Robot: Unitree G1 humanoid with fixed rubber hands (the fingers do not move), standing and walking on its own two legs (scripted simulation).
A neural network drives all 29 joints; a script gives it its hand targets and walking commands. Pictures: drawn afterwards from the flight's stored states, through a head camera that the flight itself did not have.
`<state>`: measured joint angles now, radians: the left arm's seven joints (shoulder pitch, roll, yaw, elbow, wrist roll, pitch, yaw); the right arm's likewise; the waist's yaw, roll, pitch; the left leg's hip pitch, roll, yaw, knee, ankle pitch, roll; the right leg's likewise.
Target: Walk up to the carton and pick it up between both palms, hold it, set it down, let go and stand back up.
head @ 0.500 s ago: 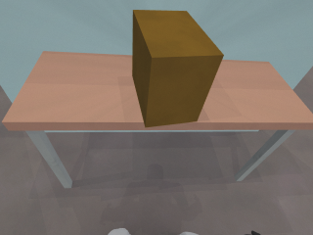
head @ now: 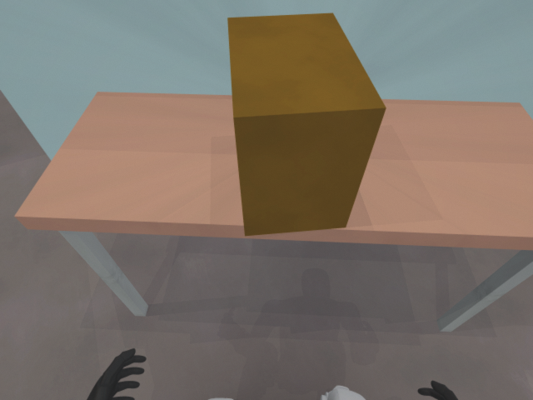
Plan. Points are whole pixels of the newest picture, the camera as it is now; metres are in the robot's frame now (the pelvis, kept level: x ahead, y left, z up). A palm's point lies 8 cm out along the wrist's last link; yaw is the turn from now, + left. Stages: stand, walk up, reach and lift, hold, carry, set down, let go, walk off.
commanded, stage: walk up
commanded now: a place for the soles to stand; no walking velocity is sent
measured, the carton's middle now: (288, 125) +0.60 -0.01 +0.07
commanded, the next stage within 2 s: none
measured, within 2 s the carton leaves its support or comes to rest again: neither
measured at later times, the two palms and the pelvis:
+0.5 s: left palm out of the picture +0.08 +0.27 -0.07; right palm out of the picture +0.15 -0.25 -0.07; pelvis +0.01 -0.01 +0.02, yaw +5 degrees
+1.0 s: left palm out of the picture +0.09 +0.26 -0.08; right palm (460, 399) +0.17 -0.27 -0.10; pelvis +0.09 -0.01 +0.02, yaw +7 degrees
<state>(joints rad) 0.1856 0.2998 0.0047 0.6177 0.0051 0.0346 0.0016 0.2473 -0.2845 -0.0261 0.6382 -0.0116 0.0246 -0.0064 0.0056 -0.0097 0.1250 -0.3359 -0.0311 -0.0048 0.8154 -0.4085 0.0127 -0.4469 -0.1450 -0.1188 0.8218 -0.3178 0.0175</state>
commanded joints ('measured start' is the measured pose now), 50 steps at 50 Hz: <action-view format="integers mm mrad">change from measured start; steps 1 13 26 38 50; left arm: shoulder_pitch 20 71 104 136 419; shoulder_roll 123 162 175 106 193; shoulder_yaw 37 45 53 68 93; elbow -82 -65 -57 -61 9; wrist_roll -27 -4 1 27 53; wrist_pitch -21 -43 -46 -61 -91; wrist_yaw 0 -4 -4 -3 54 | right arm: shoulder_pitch -93 -38 -14 136 -36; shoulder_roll -172 -151 -154 -176 -57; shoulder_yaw -47 -33 -42 -85 -44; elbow -91 -71 -60 -8 -98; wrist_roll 25 20 15 -7 -46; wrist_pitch -29 -22 -30 -44 -17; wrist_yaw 8 27 30 47 37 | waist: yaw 31 -1 6 -52 73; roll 55 49 13 162 -26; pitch -148 -132 -134 63 17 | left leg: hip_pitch -132 -51 -82 -52 -471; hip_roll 165 83 54 139 106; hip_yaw -267 -205 -218 -525 -46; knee -341 -321 -319 -575 426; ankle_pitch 78 156 153 -444 -80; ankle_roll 125 60 55 201 -41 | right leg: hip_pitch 218 202 244 11 489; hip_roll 27 -43 -70 105 -290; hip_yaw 71 69 59 -24 457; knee -194 -330 -358 -94 -449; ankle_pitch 8 14 -48 -223 566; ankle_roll -48 -73 -86 -27 -303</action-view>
